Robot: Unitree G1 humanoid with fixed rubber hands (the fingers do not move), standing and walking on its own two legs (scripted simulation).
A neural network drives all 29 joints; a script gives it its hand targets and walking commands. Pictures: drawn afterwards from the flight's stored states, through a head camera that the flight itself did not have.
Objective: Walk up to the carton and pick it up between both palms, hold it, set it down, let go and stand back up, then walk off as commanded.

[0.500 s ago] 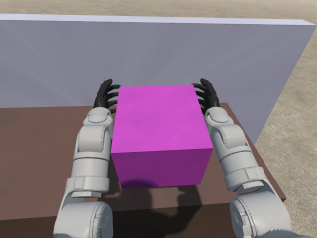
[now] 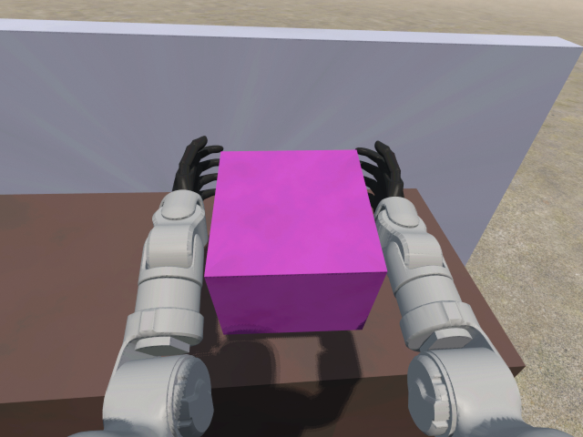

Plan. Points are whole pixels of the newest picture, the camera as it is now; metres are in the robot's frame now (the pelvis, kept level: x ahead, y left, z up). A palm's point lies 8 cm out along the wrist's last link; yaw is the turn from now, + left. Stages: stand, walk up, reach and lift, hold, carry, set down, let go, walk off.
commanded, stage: set down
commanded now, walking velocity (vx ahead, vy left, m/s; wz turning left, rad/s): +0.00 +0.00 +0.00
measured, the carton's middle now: (291, 240) +0.33 -0.01 +0.15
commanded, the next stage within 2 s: none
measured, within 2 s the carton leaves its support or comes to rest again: neither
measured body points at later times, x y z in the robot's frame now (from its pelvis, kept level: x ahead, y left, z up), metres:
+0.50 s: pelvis +0.02 +0.00 +0.00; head +0.01 +0.03 +0.45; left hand +0.43 +0.12 +0.14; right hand +0.40 -0.15 +0.14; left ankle +0.01 +0.10 -0.74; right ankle +0.04 -0.15 -0.74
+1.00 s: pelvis +0.03 +0.01 +0.00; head +0.02 +0.04 +0.45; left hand +0.44 +0.11 +0.12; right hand +0.40 -0.16 +0.11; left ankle +0.01 +0.10 -0.74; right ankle +0.04 -0.15 -0.74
